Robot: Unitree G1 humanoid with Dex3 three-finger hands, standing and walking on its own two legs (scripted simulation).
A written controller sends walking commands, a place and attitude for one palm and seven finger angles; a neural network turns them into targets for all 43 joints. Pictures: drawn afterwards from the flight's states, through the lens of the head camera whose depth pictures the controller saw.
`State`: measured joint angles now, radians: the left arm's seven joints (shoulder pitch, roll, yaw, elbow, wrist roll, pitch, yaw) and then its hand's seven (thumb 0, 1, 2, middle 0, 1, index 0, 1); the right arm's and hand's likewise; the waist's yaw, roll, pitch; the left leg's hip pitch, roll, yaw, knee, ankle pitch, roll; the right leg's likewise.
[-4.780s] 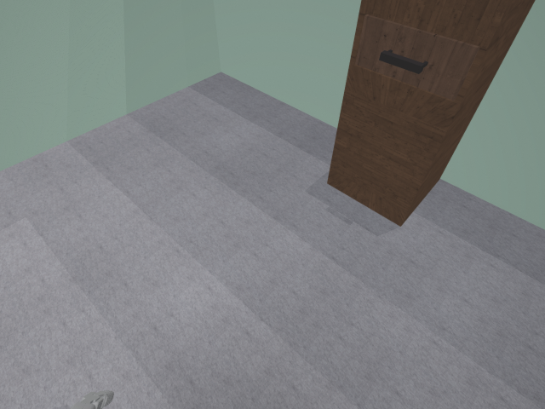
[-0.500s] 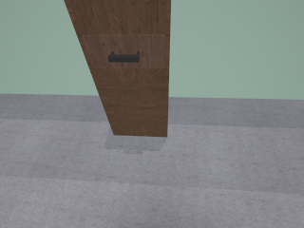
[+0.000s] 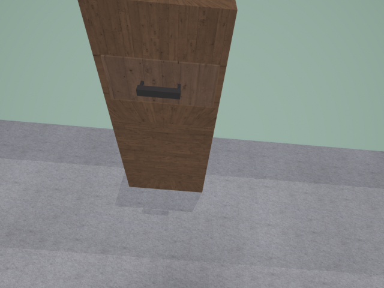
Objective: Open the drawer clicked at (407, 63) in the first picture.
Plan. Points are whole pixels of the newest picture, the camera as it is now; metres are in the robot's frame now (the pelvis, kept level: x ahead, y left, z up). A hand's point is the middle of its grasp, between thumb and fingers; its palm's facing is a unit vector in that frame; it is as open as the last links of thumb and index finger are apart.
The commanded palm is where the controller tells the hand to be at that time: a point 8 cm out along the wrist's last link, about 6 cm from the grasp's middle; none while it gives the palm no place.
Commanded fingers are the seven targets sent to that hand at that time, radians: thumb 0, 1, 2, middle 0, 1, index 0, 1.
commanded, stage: take the last steps up to it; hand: left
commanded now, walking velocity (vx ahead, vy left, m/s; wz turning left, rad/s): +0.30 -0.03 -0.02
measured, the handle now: (159, 88) +0.73 +0.16 -0.02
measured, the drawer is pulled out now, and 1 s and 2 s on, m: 0.00 0.00 0.00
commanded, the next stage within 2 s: come to a stop and stand still in 0.32 s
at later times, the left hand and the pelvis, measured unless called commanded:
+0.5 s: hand (157, 236) +0.27 +0.10 -0.16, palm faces +0.04 -0.98 -0.19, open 7.3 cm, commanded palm none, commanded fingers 0.00 0.90 0.90 -0.20 -0.30 -0.20 -0.30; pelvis +0.17 -0.06 +0.00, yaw +0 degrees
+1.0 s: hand (116, 269) +0.19 +0.20 -0.18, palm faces +0.10 -0.97 -0.20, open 7.4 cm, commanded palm none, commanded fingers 0.00 0.90 0.90 -0.20 -0.30 -0.20 -0.30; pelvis +0.17 +0.00 +0.00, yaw +1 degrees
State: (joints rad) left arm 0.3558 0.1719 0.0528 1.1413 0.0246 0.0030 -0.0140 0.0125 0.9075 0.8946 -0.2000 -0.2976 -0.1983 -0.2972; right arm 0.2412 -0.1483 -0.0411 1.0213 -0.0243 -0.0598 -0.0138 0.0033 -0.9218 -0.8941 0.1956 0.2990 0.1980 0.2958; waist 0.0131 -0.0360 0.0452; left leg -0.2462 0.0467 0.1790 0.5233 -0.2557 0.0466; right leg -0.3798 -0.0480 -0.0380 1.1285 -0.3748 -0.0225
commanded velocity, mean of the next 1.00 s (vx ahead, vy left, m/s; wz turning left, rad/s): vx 0.00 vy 0.04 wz -0.01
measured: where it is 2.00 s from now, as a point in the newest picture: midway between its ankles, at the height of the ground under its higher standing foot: outside the picture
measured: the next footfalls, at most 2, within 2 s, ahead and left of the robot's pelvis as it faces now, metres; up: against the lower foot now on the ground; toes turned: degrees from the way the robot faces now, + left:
right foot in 0.36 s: +0.26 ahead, -0.15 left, +0.00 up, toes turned -10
left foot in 0.88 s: +0.21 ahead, +0.10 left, +0.00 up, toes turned +5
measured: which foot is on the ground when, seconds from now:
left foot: down 0.00-0.38, up 0.40-0.86, down 0.88-1.00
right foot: up 0.00-0.34, down 0.36-0.90, up 0.92-1.00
